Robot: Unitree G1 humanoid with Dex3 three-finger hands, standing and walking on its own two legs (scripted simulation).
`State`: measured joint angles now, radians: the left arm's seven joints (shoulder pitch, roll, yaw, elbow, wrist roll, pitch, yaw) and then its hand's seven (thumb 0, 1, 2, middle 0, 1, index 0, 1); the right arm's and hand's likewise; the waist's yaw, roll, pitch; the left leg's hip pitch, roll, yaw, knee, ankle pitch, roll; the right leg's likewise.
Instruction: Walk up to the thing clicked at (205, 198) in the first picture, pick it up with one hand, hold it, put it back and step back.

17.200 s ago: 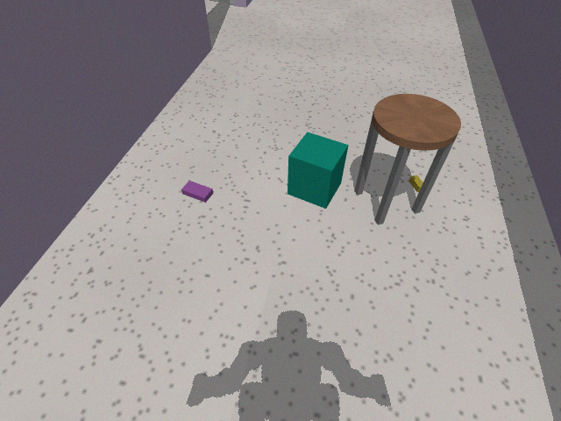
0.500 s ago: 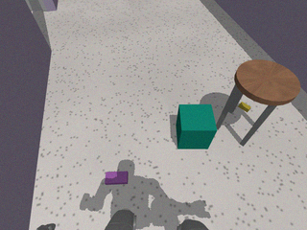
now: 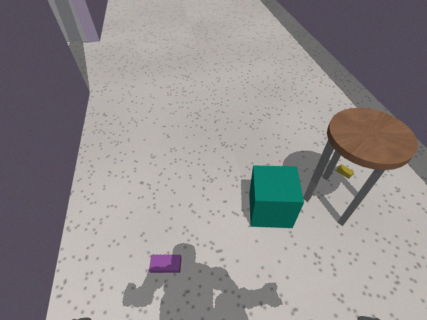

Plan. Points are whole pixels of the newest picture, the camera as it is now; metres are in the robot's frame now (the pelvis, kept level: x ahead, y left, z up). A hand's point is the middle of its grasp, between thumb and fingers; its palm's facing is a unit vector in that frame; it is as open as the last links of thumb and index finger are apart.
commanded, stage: walk up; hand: left
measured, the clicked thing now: (165, 263) +0.47 +0.27 -0.75
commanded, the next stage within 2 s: stand in 1.22 s
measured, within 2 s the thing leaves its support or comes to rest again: neither
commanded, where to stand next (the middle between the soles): +0.08 +0.02 m, yaw +1 degrees
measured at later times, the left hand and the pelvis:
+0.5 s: hand out of the picture +0.12 +0.27 -0.14, palm faces +0.01 -0.95 -0.32, open 7.3 cm; pelvis +0.02 +0.02 +0.02, yaw +1 degrees
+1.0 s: hand out of the picture +0.09 +0.28 -0.14, palm faces +0.03 -0.94 -0.33, open 7.3 cm; pelvis +0.03 +0.02 +0.02, yaw +2 degrees
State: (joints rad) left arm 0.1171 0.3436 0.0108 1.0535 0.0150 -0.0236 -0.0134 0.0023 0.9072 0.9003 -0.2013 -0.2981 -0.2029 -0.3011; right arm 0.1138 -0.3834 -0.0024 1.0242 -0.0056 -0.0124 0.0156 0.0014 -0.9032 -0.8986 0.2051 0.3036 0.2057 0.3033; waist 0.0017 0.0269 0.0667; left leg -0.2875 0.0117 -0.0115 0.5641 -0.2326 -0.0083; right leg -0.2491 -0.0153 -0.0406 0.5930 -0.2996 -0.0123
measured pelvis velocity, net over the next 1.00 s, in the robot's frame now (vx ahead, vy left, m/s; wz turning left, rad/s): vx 0.03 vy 0.02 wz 0.04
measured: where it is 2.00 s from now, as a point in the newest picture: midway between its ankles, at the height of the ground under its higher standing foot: outside the picture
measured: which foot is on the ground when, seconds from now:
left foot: down 0.00-1.00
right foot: down 0.00-1.00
